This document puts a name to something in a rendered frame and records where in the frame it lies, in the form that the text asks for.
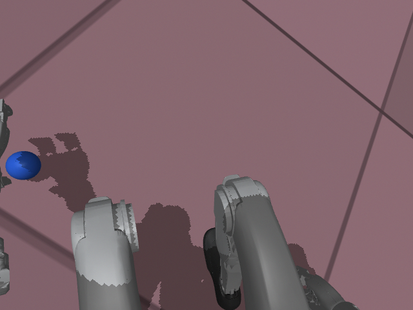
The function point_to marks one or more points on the left robot hand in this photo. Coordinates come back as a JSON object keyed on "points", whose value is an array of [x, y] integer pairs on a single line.
{"points": [[5, 111]]}

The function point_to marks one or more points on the right robot foot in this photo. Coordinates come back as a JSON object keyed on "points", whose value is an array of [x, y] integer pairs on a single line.
{"points": [[212, 257]]}

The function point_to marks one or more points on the right robot hand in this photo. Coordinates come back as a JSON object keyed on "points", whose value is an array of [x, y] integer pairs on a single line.
{"points": [[319, 293]]}

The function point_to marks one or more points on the ball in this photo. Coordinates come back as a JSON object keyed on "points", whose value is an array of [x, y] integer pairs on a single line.
{"points": [[23, 165]]}

